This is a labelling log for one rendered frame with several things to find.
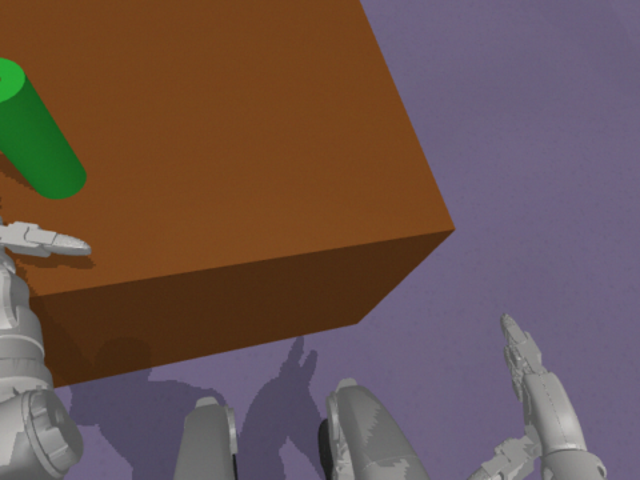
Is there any left robot hand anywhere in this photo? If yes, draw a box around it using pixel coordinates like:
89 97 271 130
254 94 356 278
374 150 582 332
0 216 92 257

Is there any bottle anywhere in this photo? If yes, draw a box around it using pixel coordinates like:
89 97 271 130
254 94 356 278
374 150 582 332
0 58 87 199

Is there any right robot foot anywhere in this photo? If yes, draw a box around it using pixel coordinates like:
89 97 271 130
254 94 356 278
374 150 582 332
318 419 334 480

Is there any left robot arm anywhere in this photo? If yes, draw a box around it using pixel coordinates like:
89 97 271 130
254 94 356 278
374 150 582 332
0 250 84 480

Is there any right robot hand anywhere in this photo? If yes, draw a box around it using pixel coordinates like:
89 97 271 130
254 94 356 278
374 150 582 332
467 313 588 480

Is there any right robot arm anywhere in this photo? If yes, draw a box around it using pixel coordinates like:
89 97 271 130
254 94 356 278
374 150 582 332
540 449 608 480

